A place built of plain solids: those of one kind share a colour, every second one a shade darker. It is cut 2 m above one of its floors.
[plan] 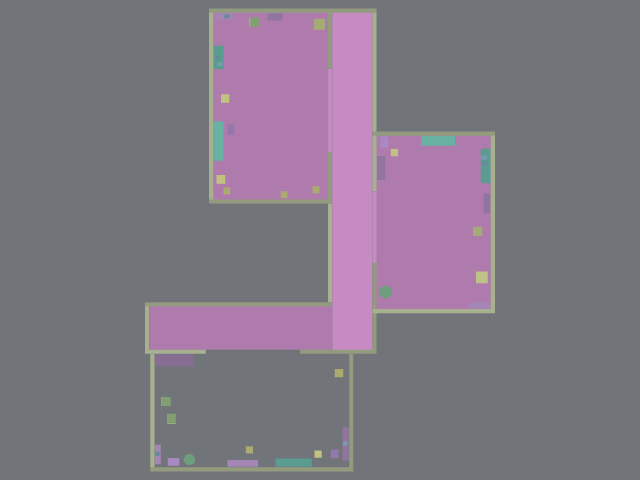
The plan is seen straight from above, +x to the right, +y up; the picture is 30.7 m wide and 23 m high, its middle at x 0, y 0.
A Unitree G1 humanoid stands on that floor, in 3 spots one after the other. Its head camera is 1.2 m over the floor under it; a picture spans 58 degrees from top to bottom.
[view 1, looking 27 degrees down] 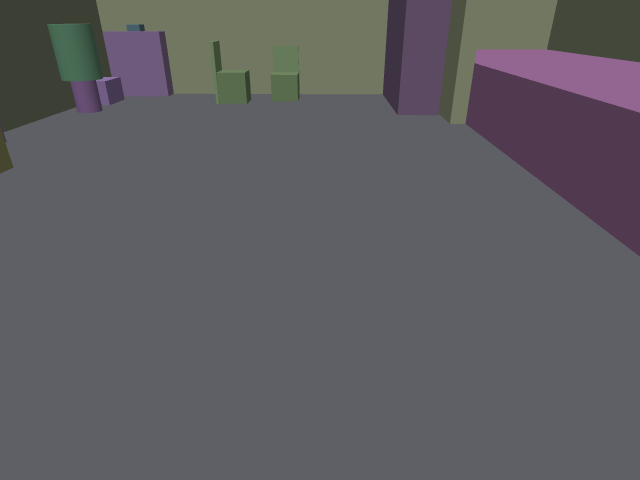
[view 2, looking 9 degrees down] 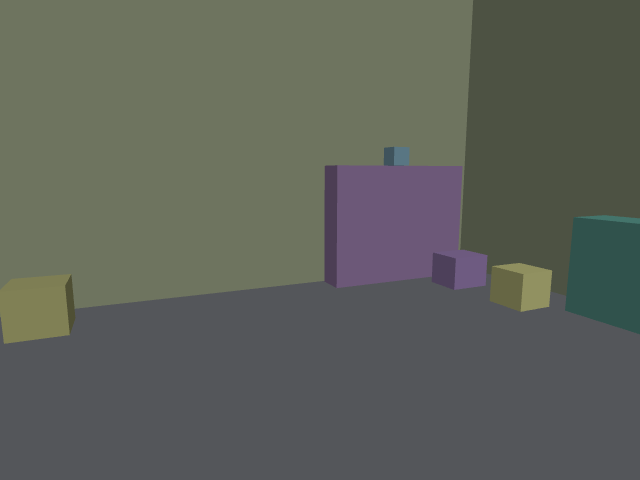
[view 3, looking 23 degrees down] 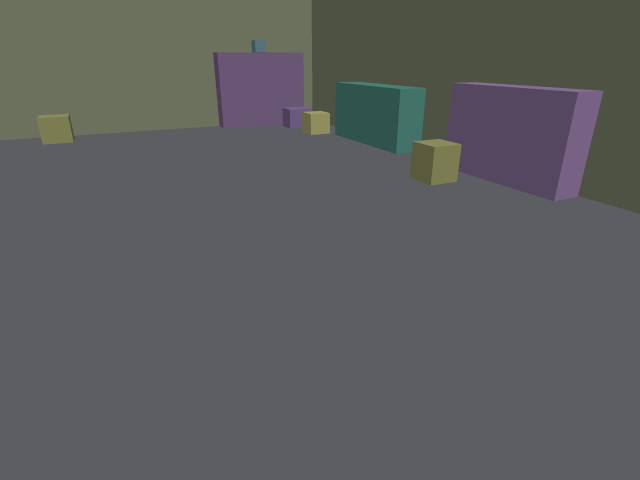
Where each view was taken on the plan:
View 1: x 0.21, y -7.03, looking -179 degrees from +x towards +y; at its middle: ground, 2.64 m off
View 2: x -2.85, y -7.03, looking -24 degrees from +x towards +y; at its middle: wall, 4.71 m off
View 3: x -6.86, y -7.03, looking -26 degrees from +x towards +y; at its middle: ground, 3.07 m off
